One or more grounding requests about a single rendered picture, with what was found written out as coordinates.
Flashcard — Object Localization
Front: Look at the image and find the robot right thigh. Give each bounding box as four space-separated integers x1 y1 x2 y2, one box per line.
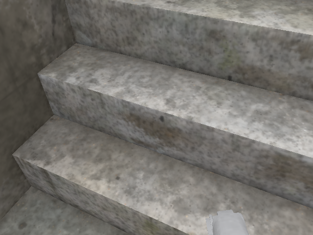
205 210 249 235

